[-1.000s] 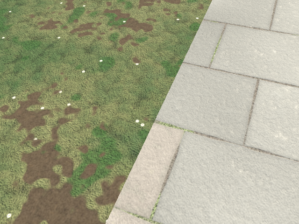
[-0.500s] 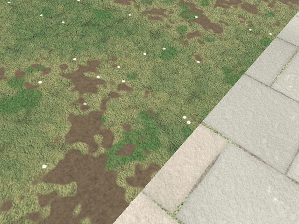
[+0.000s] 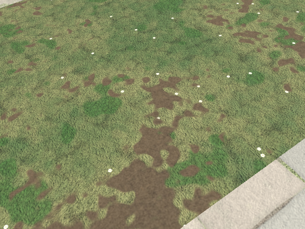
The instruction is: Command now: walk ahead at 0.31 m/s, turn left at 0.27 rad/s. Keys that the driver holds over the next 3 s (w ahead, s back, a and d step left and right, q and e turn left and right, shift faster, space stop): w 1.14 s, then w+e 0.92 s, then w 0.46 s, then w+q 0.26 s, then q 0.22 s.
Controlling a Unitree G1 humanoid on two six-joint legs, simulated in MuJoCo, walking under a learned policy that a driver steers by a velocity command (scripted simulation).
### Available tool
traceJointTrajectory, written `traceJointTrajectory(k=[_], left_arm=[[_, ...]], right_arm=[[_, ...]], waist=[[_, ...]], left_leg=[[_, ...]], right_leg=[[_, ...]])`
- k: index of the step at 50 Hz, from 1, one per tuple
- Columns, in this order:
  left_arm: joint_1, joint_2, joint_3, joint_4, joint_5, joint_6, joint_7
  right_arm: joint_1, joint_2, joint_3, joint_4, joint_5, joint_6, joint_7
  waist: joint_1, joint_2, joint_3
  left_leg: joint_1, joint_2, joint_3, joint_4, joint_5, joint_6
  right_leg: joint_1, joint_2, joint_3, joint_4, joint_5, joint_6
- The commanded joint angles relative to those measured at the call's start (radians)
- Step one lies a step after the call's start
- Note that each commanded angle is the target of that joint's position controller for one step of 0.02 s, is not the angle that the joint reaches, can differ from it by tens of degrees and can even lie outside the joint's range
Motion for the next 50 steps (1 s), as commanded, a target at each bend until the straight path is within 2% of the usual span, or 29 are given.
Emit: traceJointTrajectory(k=[1,4,7,9,10,11,12,13,14,15,17,19,21,24,27,29,32,33,34,35,36,37,38,39,40,42,44,47,50], left_arm=[[0.048,0.159,0.048,-0.009,-0.001,-0.033,-0.008],[0.069,0.169,0.054,0.021,-0.002,-0.038,-0.02],[0.098,0.183,0.062,0.052,-0.002,-0.033,-0.033],[0.08,0.181,0.061,0.064,-0.016,-0.025,-0.034],[0.077,0.148,0.05,0.062,-0.013,-0.028,-0.034],[0.045,0.071,0.024,0.026,-0.011,-0.03,-0.037],[0.019,0.053,0.019,-0.024,-0.011,-0.033,-0.038],[0.012,0.148,0.044,-0.003,0.003,-0.022,-0.031],[0.012,0.139,0.044,0.011,-0.003,-0.024,-0.043],[0.02,0.123,0.04,0.027,-0.009,-0.027,-0.051],[0.031,0.111,0.038,0.051,0.01,-0.016,-0.06],[0.013,0.095,0.035,0.047,0.017,-0.008,-0.065],[-0.057,0.083,0.032,0.025,0.017,-0.004,-0.067],[-0.184,0.063,0.02,-0.021,0.014,-0.003,-0.068],[-0.289,0.041,0.004,-0.055,0.006,-0.006,-0.069],[-0.323,0.046,0.002,-0.07,0.004,-0.007,-0.065],[-0.252,0.072,0.012,-0.05,0.004,-0.013,-0.048],[-0.154,0.093,0.022,-0.018,0.005,-0.018,-0.038],[0.008,0.112,0.034,0.039,0.007,-0.026,-0.028],[0.17,0.168,0.052,0.081,0.027,-0.034,-0.012],[0.225,0.285,0.081,0.088,0.047,-0.034,-0.008],[0.173,0.239,0.074,0.089,-0.001,-0.026,-0.021],[0.047,0.188,0.062,0.078,-0.015,-0.026,-0.023],[-0.016,0.12,0.046,0.07,-0.013,-0.033,-0.028],[-0.039,0.093,0.038,0.077,-0.01,-0.041,-0.028],[-0.031,0.064,0.027,0.105,-0.011,-0.056,-0.027],[0.015,0.077,0.031,0.135,-0.015,-0.072,-0.03],[0.069,0.084,0.033,0.168,-0.019,-0.076,-0.03],[0.115,0.077,0.029,0.194,-0.023,-0.074,-0.029]], right_arm=[[-0.092,-0.044,0.001,-0.07,-0.003,-0.03,0.002],[-0.157,-0.017,0.023,-0.082,-0.003,-0.044,0.007],[-0.178,-0.014,0.034,-0.089,0.004,-0.057,0.002],[-0.057,-0.013,0.035,-0.045,0.001,-0.076,-0.011],[0.067,-0.045,0.023,0.003,-0.003,-0.087,-0.024],[0.215,-0.12,0.005,0.027,-0.022,-0.099,-0.039],[0.259,-0.242,-0.023,0.033,-0.003,-0.098,-0.049],[0.195,-0.171,-0.009,0.032,0.007,-0.095,-0.051],[0.119,-0.104,0.012,0.012,0.011,-0.099,-0.047],[0.08,-0.062,0.024,0.009,0.011,-0.105,-0.045],[0.062,-0.031,0.035,0.013,0.015,-0.12,-0.05],[0.1,-0.037,0.034,0.041,0.025,-0.131,-0.049],[0.142,-0.034,0.035,0.071,0.033,-0.135,-0.048],[0.176,-0.022,0.041,0.104,0.03,-0.134,-0.05],[0.207,-0.033,0.04,0.135,0.027,-0.136,-0.054],[0.224,-0.047,0.039,0.157,0.025,-0.137,-0.059],[0.197,-0.07,0.035,0.174,0.02,-0.137,-0.069],[0.187,-0.082,0.032,0.178,0.014,-0.133,-0.072],[0.174,-0.089,0.03,0.18,0.014,-0.126,-0.072],[0.185,-0.068,0.038,0.166,0.018,-0.128,-0.069],[0.309,0.055,0.061,0.143,0.048,-0.129,-0.057],[0.271,-0.038,0.036,0.158,0.021,-0.129,-0.058],[0.189,-0.049,0.028,0.132,0.019,-0.13,-0.056],[0.139,-0.036,0.034,0.123,0.017,-0.135,-0.051],[0.126,-0.013,0.036,0.125,0.015,-0.129,-0.047],[0.155,0.018,0.043,0.141,-0.001,-0.102,-0.036],[0.127,0.033,0.045,0.133,-0.001,-0.088,-0.028],[-0.009,0.031,0.046,0.089,-0.002,-0.081,-0.023],[-0.135,0.045,0.054,0.05,0.004,-0.087,-0.02]], waist=[[0.033,-0.168,0.048],[0.044,-0.18,0.06],[0.038,-0.191,0.074],[-0.041,-0.141,0.054],[-0.093,-0.075,-0.009],[-0.161,0.112,-0.113],[-0.155,0.265,-0.084],[-0.117,0.094,0.004],[-0.076,0.053,0.047],[-0.049,0.04,0.061],[-0.024,0.056,0.047],[-0.015,0.048,0.037],[-0.021,0.036,0.055],[-0.038,0.031,0.088],[-0.06,0.035,0.105],[-0.06,0.032,0.11],[-0.007,0.037,0.061],[0.037,0.041,0.003],[0.109,0.02,-0.085],[0.162,-0.032,-0.191],[0.097,-0.271,-0.321],[0.091,-0.182,-0.309],[0.033,-0.138,-0.128],[0.019,-0.077,-0.042],[-0.008,-0.078,0.0],[-0.047,-0.102,0.011],[-0.054,-0.093,0.02],[-0.034,-0.089,0.066],[-0.005,-0.088,0.081]], left_leg=[[-0.184,0.022,0.026,-0.123,0.016,0.0],[-0.078,0.064,0.117,-0.277,-0.007,0.011],[0.083,0.054,0.185,-0.417,-0.029,0.047],[0.312,0.027,0.205,-0.559,0.076,0.081],[0.492,0.041,0.158,-0.59,0.056,0.094],[0.653,0.279,-0.135,-0.714,-0.195,0.129],[0.671,0.473,-0.546,-0.854,-0.378,0.231],[0.589,0.456,-0.483,-0.823,-0.357,0.253],[0.525,0.394,-0.372,-0.813,-0.259,0.236],[0.479,0.34,-0.268,-0.832,-0.12,0.211],[0.452,0.272,-0.138,-0.85,0.11,0.187],[0.454,0.257,-0.074,-0.842,0.323,0.198],[0.453,0.252,-0.033,-0.851,0.429,0.21],[0.439,0.231,0.018,-0.858,0.524,0.211],[0.433,0.231,0.046,-0.863,0.583,0.202],[0.47,0.258,0.046,-0.86,0.637,0.198],[0.532,0.276,0.071,-0.737,0.939,0.171],[0.547,0.272,0.081,-0.612,1.059,0.157],[0.506,0.242,0.107,-0.416,1.054,0.142],[0.329,0.199,0.128,-0.152,0.776,0.131],[-0.024,0.012,0.173,0.262,0.054,0.085],[-0.125,-0.014,0.035,0.365,-0.179,0.106],[-0.176,0.056,0.035,0.357,-0.083,0.113],[-0.156,0.096,0.053,0.299,-0.015,0.115],[-0.12,0.127,0.062,0.244,0.012,0.112],[-0.035,0.148,0.079,0.185,0.035,0.092],[-0.059,0.161,0.101,0.141,0.066,0.076],[-0.179,0.19,0.131,0.024,0.18,0.047],[-0.201,0.182,0.163,-0.157,0.288,0.029]], right_leg=[[0.125,-0.24,0.256,-0.193,-0.195,-0.145],[0.047,-0.242,0.214,-0.192,-0.171,-0.155],[-0.052,-0.246,0.194,-0.16,-0.129,-0.159],[-0.163,-0.226,0.15,-0.053,-0.034,-0.136],[-0.238,-0.183,0.101,0.081,0.024,-0.109],[-0.346,-0.095,-0.005,0.393,-0.086,-0.066],[-0.605,0.042,-0.036,0.628,-0.328,-0.041],[-0.646,-0.026,0.06,0.748,-0.3,-0.056],[-0.634,-0.06,0.084,0.754,-0.202,-0.06],[-0.6,-0.083,0.082,0.728,-0.133,-0.049],[-0.549,-0.097,0.054,0.715,-0.056,-0.017],[-0.559,-0.092,0.033,0.729,-0.015,0.007],[-0.604,-0.098,0.018,0.709,0.027,0.03],[-0.626,-0.091,-0.008,0.586,0.097,0.047],[-0.552,-0.066,-0.035,0.41,0.166,0.032],[-0.505,-0.046,-0.043,0.328,0.171,0.004],[-0.352,0.011,-0.057,0.263,0.1,-0.053],[-0.244,0.041,-0.058,0.249,0.061,-0.072],[-0.052,0.06,-0.064,0.182,0.084,-0.094],[0.206,-0.075,0.075,0.168,0.003,-0.133],[0.471,-0.39,0.586,0.102,-0.123,-0.264],[0.405,-0.399,0.786,-0.039,-0.141,-0.278],[0.246,-0.366,0.606,-0.057,-0.181,-0.25],[0.111,-0.325,0.488,-0.097,-0.109,-0.228],[0.027,-0.276,0.393,-0.124,-0.039,-0.197],[-0.073,-0.224,0.277,-0.162,0.089,-0.172],[-0.082,-0.209,0.223,-0.189,0.164,-0.179],[-0.048,-0.185,0.166,-0.233,0.184,-0.174],[-0.008,-0.153,0.11,-0.228,0.272,-0.151]])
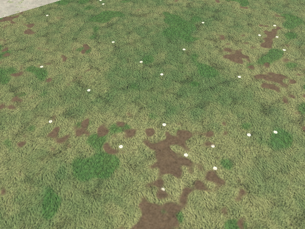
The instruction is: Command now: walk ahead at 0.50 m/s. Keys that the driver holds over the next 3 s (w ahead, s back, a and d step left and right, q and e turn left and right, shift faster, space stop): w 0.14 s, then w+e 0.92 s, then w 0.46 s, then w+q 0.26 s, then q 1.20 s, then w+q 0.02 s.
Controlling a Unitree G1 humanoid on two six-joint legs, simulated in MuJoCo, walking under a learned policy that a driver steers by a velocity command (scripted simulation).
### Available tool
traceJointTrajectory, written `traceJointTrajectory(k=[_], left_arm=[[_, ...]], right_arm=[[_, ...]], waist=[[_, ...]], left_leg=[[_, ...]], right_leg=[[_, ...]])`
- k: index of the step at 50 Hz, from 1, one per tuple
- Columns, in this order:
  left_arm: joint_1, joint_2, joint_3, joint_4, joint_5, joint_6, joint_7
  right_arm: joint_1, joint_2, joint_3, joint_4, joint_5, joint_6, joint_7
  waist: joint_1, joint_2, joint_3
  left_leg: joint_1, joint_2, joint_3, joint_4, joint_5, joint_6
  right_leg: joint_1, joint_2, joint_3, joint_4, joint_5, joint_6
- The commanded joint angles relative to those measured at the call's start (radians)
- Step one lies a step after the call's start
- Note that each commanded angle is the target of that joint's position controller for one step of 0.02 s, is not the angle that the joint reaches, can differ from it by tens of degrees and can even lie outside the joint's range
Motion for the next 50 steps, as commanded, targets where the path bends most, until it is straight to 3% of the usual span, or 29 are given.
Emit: traceJointTrajectory(k=[1,5,8,10,11,12,13,14,15,16,17,19,23,28,33,36,38,39,40,41,42,43,44,46,48,50], left_arm=[[0.023,0.118,0.019,-0.027,-0.004,-0.016,0.004],[0.092,0.124,0.017,0.008,0.004,-0.013,0.014],[0.108,0.131,0.018,0.029,0.014,-0.005,0.025],[0.071,0.149,0.021,0.029,0.019,-0.001,0.031],[0.054,0.156,0.022,0.027,0.017,0.002,0.029],[0.039,0.146,0.018,0.018,0.008,0.0,0.026],[0.065,0.073,-0.002,-0.028,-0.019,-0.005,0.019],[0.167,0.042,-0.002,-0.015,-0.031,0.004,0.023],[0.073,0.143,0.027,-0.007,-0.006,0.017,0.032],[0.015,0.121,0.028,-0.023,-0.005,0.014,0.024],[-0.008,0.093,0.026,-0.024,-0.003,0.018,0.018],[0.0,0.068,0.028,-0.021,0.02,0.046,0.002],[-0.089,0.041,0.03,-0.063,0.022,0.074,-0.018],[-0.275,0.027,0.018,-0.138,0.021,0.071,-0.033],[-0.41,0.032,0.007,-0.201,0.029,0.068,-0.044],[-0.365,0.056,0.019,-0.2,0.033,0.069,-0.038],[-0.207,0.091,0.041,-0.158,0.033,0.063,-0.029],[-0.055,0.129,0.062,-0.111,0.041,0.053,-0.017],[0.026,0.242,0.097,-0.101,0.051,0.052,-0.001],[-0.01,0.312,0.111,-0.124,0.023,0.064,0.0],[-0.025,0.282,0.104,-0.119,0.009,0.074,0.007],[-0.076,0.232,0.091,-0.117,0.003,0.072,0.014],[-0.124,0.185,0.08,-0.121,0.004,0.065,0.017],[-0.169,0.144,0.065,-0.129,-0.007,0.045,0.021],[-0.136,0.158,0.065,-0.122,-0.012,0.025,0.018],[-0.094,0.182,0.071,-0.117,-0.009,0.019,0.016]], right_arm=[[-0.095,-0.029,0.002,-0.072,0.006,-0.01,0.004],[-0.208,-0.028,0.008,-0.106,0.01,-0.015,0.002],[-0.238,-0.047,0.001,-0.127,0.008,-0.023,-0.002],[-0.149,-0.066,-0.01,-0.108,0.008,-0.035,-0.011],[-0.023,-0.084,-0.021,-0.068,0.006,-0.045,-0.019],[0.15,-0.123,-0.038,-0.017,-0.009,-0.058,-0.032],[0.297,-0.223,-0.065,-0.005,-0.038,-0.063,-0.049],[0.284,-0.257,-0.077,-0.002,-0.024,-0.048,-0.041],[0.196,-0.168,-0.06,-0.018,0.002,-0.04,-0.035],[0.107,-0.108,-0.044,-0.031,0.01,-0.045,-0.032],[0.066,-0.072,-0.036,-0.033,0.009,-0.051,-0.031],[0.067,-0.043,-0.028,-0.014,0.016,-0.064,-0.039],[0.131,-0.06,-0.036,0.015,0.026,-0.091,-0.042],[0.182,-0.054,-0.033,0.04,0.019,-0.089,-0.047],[0.258,-0.089,-0.042,0.07,0.016,-0.076,-0.06],[0.249,-0.119,-0.051,0.072,0.011,-0.057,-0.069],[0.238,-0.15,-0.061,0.064,0.009,-0.037,-0.069],[0.225,-0.154,-0.063,0.05,0.013,-0.03,-0.064],[0.245,-0.079,-0.046,0.002,0.024,-0.033,-0.055],[0.197,-0.067,-0.048,-0.072,0.028,-0.046,-0.037],[0.072,-0.108,-0.053,-0.095,0.018,-0.057,-0.032],[0.063,-0.092,-0.046,-0.101,0.029,-0.07,-0.029],[0.089,-0.087,-0.047,-0.081,0.026,-0.073,-0.033],[0.127,-0.075,-0.045,-0.073,-0.009,-0.037,-0.032],[0.118,-0.061,-0.044,-0.086,-0.015,-0.008,-0.025],[0.053,-0.057,-0.042,-0.114,-0.013,0.003,-0.021]], waist=[[0.001,-0.086,0.055],[0.039,-0.095,0.058],[0.034,-0.097,0.063],[-0.019,-0.107,0.025],[-0.072,-0.097,-0.041],[-0.143,-0.063,-0.144],[-0.165,0.076,-0.298],[-0.114,0.202,-0.381],[-0.097,0.024,-0.232],[-0.068,0.011,-0.106],[-0.047,0.007,-0.051],[-0.009,0.042,-0.012],[0.005,0.034,0.008],[-0.021,0.027,0.054],[-0.056,0.026,0.067],[-0.018,0.054,0.022],[0.047,0.059,-0.074],[0.119,0.01,-0.154],[0.123,-0.144,-0.256],[0.078,-0.259,-0.314],[0.096,-0.094,-0.198],[0.058,-0.056,-0.093],[0.006,0.002,-0.034],[-0.047,-0.016,-0.035],[-0.056,-0.029,-0.046],[-0.039,-0.047,-0.032]], left_leg=[[0.001,-0.013,0.046,-0.156,0.117,-0.018],[0.016,-0.045,0.073,-0.297,0.143,-0.004],[0.027,-0.064,0.063,-0.353,0.054,0.028],[0.163,-0.108,0.065,-0.405,-0.039,0.054],[0.317,-0.138,0.076,-0.457,-0.045,0.073],[0.575,-0.087,0.029,-0.489,-0.006,0.104],[0.873,0.197,-0.298,-0.511,-0.123,0.17],[0.981,0.368,-0.639,-0.617,-0.131,0.258],[0.846,0.3,-0.536,-0.644,-0.221,0.215],[0.694,0.258,-0.387,-0.691,-0.182,0.184],[0.599,0.213,-0.281,-0.73,-0.115,0.15],[0.499,0.157,-0.135,-0.764,-0.009,0.109],[0.503,0.14,0.008,-0.793,0.141,0.106],[0.528,0.103,0.144,-0.794,0.24,0.098],[0.667,0.152,0.211,-0.746,0.388,0.095],[0.744,0.167,0.257,-0.586,0.753,0.082],[0.735,0.168,0.269,-0.31,0.859,0.078],[0.617,0.149,0.282,-0.066,0.697,0.05],[0.301,0.072,0.282,0.275,0.16,0.007],[-0.03,-0.149,0.112,0.544,-0.449,-0.04],[-0.147,-0.076,-0.02,0.533,-0.352,-0.028],[-0.134,-0.035,-0.019,0.454,-0.252,-0.022],[-0.067,-0.002,-0.021,0.352,-0.21,-0.022],[0.053,0.018,-0.028,0.256,-0.192,-0.047],[0.063,0.012,-0.011,0.204,-0.179,-0.07],[0.021,0.009,0.002,0.13,-0.114,-0.086]], right_leg=[[-0.062,-0.24,0.137,-0.134,0.264,-0.088],[0.049,-0.268,0.129,-0.1,0.366,-0.087],[0.147,-0.311,0.152,-0.037,0.491,-0.088],[0.16,-0.31,0.158,0.082,0.704,-0.071],[0.141,-0.286,0.148,0.22,0.772,-0.057],[0.013,-0.242,0.12,0.421,0.653,-0.039],[-0.258,-0.152,0.07,0.748,0.248,-0.006],[-0.498,-0.021,0.077,0.985,-0.375,0.008],[-0.554,-0.095,0.151,1.024,-0.286,-0.005],[-0.548,-0.129,0.152,0.988,-0.193,-0.005],[-0.517,-0.159,0.146,0.951,-0.14,0.0],[-0.465,-0.181,0.134,0.921,-0.101,0.021],[-0.556,-0.197,0.107,0.899,0.001,0.043],[-0.608,-0.189,0.052,0.654,0.167,0.056],[-0.568,-0.155,-0.035,0.445,0.142,0.009],[-0.463,-0.082,-0.081,0.407,0.0,-0.05],[-0.282,-0.01,-0.09,0.36,-0.087,-0.1],[-0.066,-0.006,-0.041,0.27,-0.062,-0.136],[0.213,-0.26,0.316,0.232,-0.171,-0.224],[0.361,-0.445,0.847,0.06,-0.123,-0.354],[0.301,-0.419,0.717,0.027,-0.073,-0.315],[0.169,-0.396,0.588,0.018,0.015,-0.279],[0.05,-0.34,0.493,0.007,0.139,-0.229],[-0.065,-0.258,0.374,-0.005,0.286,-0.191],[-0.09,-0.223,0.337,-0.008,0.369,-0.19],[-0.098,-0.203,0.331,-0.023,0.356,-0.177]])
Over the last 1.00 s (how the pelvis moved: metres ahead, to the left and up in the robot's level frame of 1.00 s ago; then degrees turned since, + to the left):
0.46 0.03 0.00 2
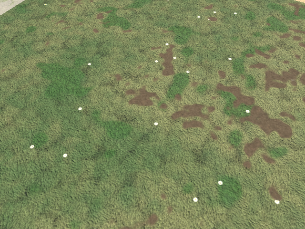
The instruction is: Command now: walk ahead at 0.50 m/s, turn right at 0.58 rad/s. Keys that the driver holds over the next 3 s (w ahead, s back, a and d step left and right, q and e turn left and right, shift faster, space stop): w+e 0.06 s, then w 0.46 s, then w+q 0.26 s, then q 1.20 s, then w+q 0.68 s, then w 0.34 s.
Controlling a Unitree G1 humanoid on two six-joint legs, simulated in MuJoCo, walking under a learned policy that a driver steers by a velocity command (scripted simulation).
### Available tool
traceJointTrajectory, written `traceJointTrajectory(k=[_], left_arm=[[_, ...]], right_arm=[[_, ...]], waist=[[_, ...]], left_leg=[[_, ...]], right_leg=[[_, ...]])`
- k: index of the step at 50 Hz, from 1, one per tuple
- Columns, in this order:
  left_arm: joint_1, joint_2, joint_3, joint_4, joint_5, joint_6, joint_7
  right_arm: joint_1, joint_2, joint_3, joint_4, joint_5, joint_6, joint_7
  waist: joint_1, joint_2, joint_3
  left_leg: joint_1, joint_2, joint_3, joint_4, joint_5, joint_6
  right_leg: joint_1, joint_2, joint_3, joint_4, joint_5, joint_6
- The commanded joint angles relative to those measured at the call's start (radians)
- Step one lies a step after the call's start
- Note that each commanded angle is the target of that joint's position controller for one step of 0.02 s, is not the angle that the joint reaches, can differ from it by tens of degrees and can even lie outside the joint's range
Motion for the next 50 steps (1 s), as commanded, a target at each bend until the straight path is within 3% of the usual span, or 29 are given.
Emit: traceJointTrajectory(k=[1,5,11,12,14,15,16,17,18,19,20,21,22,23,25,28,33,37,39,40,41,42,43,44,45,46,47,48,50], left_arm=[[0.042,0.144,0.029,-0.054,-0.003,-0.027,0.003],[0.126,0.136,0.024,-0.044,-0.001,-0.024,0.004],[0.214,0.122,0.008,-0.012,0.015,-0.03,0.021],[0.209,0.131,0.008,-0.011,0.017,-0.032,0.024],[0.162,0.153,0.01,-0.016,0.02,-0.037,0.029],[0.149,0.165,0.011,-0.014,0.023,-0.04,0.028],[0.131,0.17,0.011,-0.012,0.022,-0.042,0.022],[0.135,0.131,-0.001,-0.032,0.017,-0.048,0.016],[0.279,0.039,-0.016,-0.038,-0.023,-0.045,0.009],[0.245,0.117,-0.007,-0.023,0.013,-0.043,0.015],[0.158,0.119,-0.004,-0.038,0.021,-0.04,0.011],[0.095,0.104,-0.011,-0.052,0.024,-0.041,0.003],[0.071,0.091,-0.011,-0.06,0.027,-0.035,-0.003],[0.077,0.081,-0.015,-0.062,0.037,-0.024,-0.01],[0.089,0.059,-0.021,-0.055,0.042,-0.01,-0.02],[-0.025,0.045,-0.03,-0.095,0.048,-0.004,-0.028],[-0.236,0.013,-0.055,-0.164,0.036,-0.011,-0.032],[-0.316,0.033,-0.056,-0.194,0.025,-0.021,-0.02],[-0.291,0.057,-0.048,-0.198,0.022,-0.031,-0.013],[-0.231,0.07,-0.041,-0.182,0.023,-0.039,-0.006],[-0.118,0.091,-0.031,-0.146,0.033,-0.054,0.005],[0.018,0.15,-0.014,-0.126,0.057,-0.071,0.02],[0.085,0.258,0.012,-0.141,0.072,-0.064,0.029],[0.074,0.218,0.01,-0.139,0.036,-0.042,0.026],[0.014,0.135,-0.012,-0.152,0.026,-0.037,0.021],[-0.043,0.073,-0.028,-0.158,0.024,-0.038,0.021],[-0.076,0.045,-0.037,-0.162,0.024,-0.038,0.025],[-0.086,0.04,-0.039,-0.158,0.02,-0.039,0.03],[-0.087,0.061,-0.032,-0.156,0.021,-0.045,0.03]], right_arm=[[0.022,-0.07,-0.015,-0.051,-0.004,0.02,0.005],[-0.114,-0.074,-0.009,-0.098,0.001,0.019,0.011],[-0.257,-0.065,0.01,-0.152,0.012,-0.003,0.025],[-0.254,-0.073,0.009,-0.157,0.014,-0.007,0.025],[-0.153,-0.099,0.0,-0.133,0.016,-0.015,0.019],[-0.055,-0.122,-0.011,-0.101,0.019,-0.019,0.009],[0.095,-0.14,-0.022,-0.056,0.019,-0.028,-0.003],[0.251,-0.192,-0.036,-0.032,-0.001,-0.037,-0.019],[0.318,-0.302,-0.066,-0.02,-0.018,-0.031,-0.018],[0.248,-0.222,-0.053,-0.016,0.017,-0.016,-0.004],[0.142,-0.157,-0.037,-0.035,0.028,-0.015,0.0],[0.093,-0.106,-0.024,-0.036,0.023,-0.02,0.004],[0.09,-0.087,-0.016,-0.023,0.02,-0.026,0.002],[0.097,-0.073,-0.01,-0.004,0.024,-0.032,-0.001],[0.139,-0.08,-0.01,0.026,0.03,-0.049,0.002],[0.192,-0.099,-0.015,0.06,0.04,-0.056,0.005],[0.269,-0.119,-0.023,0.094,0.043,-0.045,0.001],[0.309,-0.136,-0.029,0.105,0.035,-0.036,-0.002],[0.287,-0.154,-0.037,0.096,0.03,-0.031,-0.007],[0.269,-0.16,-0.041,0.092,0.03,-0.027,-0.01],[0.257,-0.154,-0.041,0.088,0.037,-0.025,-0.01],[0.248,-0.119,-0.034,0.063,0.053,-0.028,-0.009],[0.334,-0.008,-0.011,0.023,0.089,-0.024,-0.018],[0.351,-0.096,-0.034,0.031,0.06,-0.007,-0.031],[0.332,-0.11,-0.045,0.047,0.044,0.009,-0.033],[0.292,-0.087,-0.042,0.048,0.036,0.018,-0.026],[0.269,-0.075,-0.044,0.043,0.03,0.029,-0.018],[0.258,-0.073,-0.047,0.034,0.019,0.044,-0.008],[0.257,-0.062,-0.048,0.024,0.016,0.068,0.004]], waist=[[-0.015,-0.042,-0.042],[0.04,-0.073,-0.027],[0.094,-0.09,-0.004],[0.084,-0.095,0.001],[0.023,-0.105,-0.018],[-0.018,-0.107,-0.065],[-0.093,-0.075,-0.14],[-0.15,-0.01,-0.253],[-0.097,0.237,-0.382],[-0.073,0.132,-0.317],[-0.042,0.044,-0.148],[-0.035,-0.015,-0.084],[-0.019,0.006,-0.047],[0.002,0.039,-0.039],[0.013,0.06,-0.053],[0.005,0.052,-0.022],[-0.046,0.05,0.002],[-0.068,0.06,-0.018],[-0.043,0.069,-0.03],[-0.014,0.067,-0.04],[0.035,0.026,-0.092],[0.084,-0.041,-0.206],[0.07,-0.238,-0.357],[0.053,-0.23,-0.388],[0.017,-0.124,-0.275],[-0.001,-0.092,-0.18],[-0.018,-0.117,-0.136],[-0.033,-0.153,-0.111],[-0.052,-0.153,-0.126]], left_leg=[[-0.071,-0.006,0.031,-0.088,0.095,-0.028],[-0.146,-0.025,0.031,-0.264,0.225,-0.026],[-0.106,-0.078,0.066,-0.48,0.284,0.031],[-0.076,-0.086,0.063,-0.51,0.264,0.048],[0.086,-0.124,0.068,-0.57,0.191,0.088],[0.207,-0.158,0.079,-0.584,0.146,0.107],[0.386,-0.162,0.082,-0.646,0.176,0.131],[0.628,0.002,-0.091,-0.653,0.081,0.176],[0.885,0.28,-0.585,-0.722,0.019,0.332],[0.795,0.278,-0.732,-0.83,-0.058,0.334],[0.636,0.243,-0.557,-0.843,-0.093,0.316],[0.532,0.193,-0.435,-0.87,-0.02,0.291],[0.47,0.147,-0.338,-0.89,0.068,0.264],[0.42,0.107,-0.266,-0.91,0.133,0.242],[0.408,0.087,-0.203,-0.927,0.256,0.244],[0.415,0.067,-0.158,-0.972,0.296,0.263],[0.419,0.016,-0.116,-0.96,0.365,0.243],[0.479,0.038,-0.157,-0.877,0.459,0.231],[0.493,0.056,-0.198,-0.821,0.471,0.215],[0.489,0.044,-0.203,-0.753,0.532,0.197],[0.466,-0.01,-0.167,-0.602,0.595,0.168],[0.353,-0.074,-0.123,-0.378,0.455,0.136],[0.075,-0.209,0.004,-0.071,-0.081,0.091],[0.012,-0.209,-0.005,0.069,-0.32,0.096],[-0.002,-0.159,-0.038,0.125,-0.284,0.096],[-0.007,-0.127,-0.027,0.109,-0.232,0.082],[0.008,-0.102,-0.021,0.076,-0.187,0.069],[0.027,-0.093,-0.014,0.059,-0.15,0.055],[0.062,-0.112,0.006,0.072,-0.099,0.037]], right_leg=[[0.039,-0.252,0.259,-0.162,0.35,-0.119],[0.131,-0.246,0.274,-0.158,0.36,-0.08],[0.259,-0.281,0.27,-0.122,0.503,-0.058],[0.271,-0.295,0.275,-0.112,0.536,-0.052],[0.257,-0.302,0.256,-0.046,0.71,-0.02],[0.256,-0.29,0.243,0.055,0.84,-0.006],[0.22,-0.25,0.204,0.231,0.845,0.01],[0.063,-0.204,0.177,0.482,0.588,0.022],[-0.258,-0.013,0.084,0.862,-0.101,0.075],[-0.371,-0.033,0.137,0.951,-0.291,0.059],[-0.403,-0.09,0.14,0.947,-0.209,0.059],[-0.393,-0.127,0.13,0.895,-0.155,0.061],[-0.375,-0.153,0.117,0.845,-0.138,0.063],[-0.338,-0.171,0.106,0.804,-0.127,0.073],[-0.32,-0.179,0.078,0.768,-0.111,0.089],[-0.408,-0.225,0.025,0.659,-0.036,0.123],[-0.384,-0.21,-0.024,0.344,0.117,0.176],[-0.322,-0.176,-0.022,0.232,0.122,0.173],[-0.251,-0.166,-0.003,0.182,0.058,0.155],[-0.174,-0.15,-0.001,0.136,0.041,0.144],[-0.024,-0.143,0.0,0.052,0.084,0.122],[0.195,-0.283,0.115,0.044,0.133,0.081],[0.471,-0.59,0.418,0.066,0.379,-0.018],[0.403,-0.637,0.541,0.039,0.564,-0.084],[0.3,-0.589,0.403,0.045,0.604,-0.077],[0.196,-0.534,0.276,0.02,0.645,-0.055],[0.125,-0.486,0.19,-0.012,0.627,-0.025],[0.071,-0.455,0.135,-0.038,0.616,-0.015],[0.024,-0.444,0.065,-0.055,0.672,-0.025]])
Over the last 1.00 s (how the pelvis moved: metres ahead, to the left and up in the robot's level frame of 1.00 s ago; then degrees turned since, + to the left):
0.52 -0.06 -0.01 -26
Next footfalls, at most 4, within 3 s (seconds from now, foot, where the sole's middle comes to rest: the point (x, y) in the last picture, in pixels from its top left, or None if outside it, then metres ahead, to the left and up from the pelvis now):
0.34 left None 0.38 0.11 -0.78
0.84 right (191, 196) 0.61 -0.11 -0.78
1.32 left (142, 195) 0.61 0.11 -0.78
1.78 right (183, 185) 0.66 -0.08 -0.78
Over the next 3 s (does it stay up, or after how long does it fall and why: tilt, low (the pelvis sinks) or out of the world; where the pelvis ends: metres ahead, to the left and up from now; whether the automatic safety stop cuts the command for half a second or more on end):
stays up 0.76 0.33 0.01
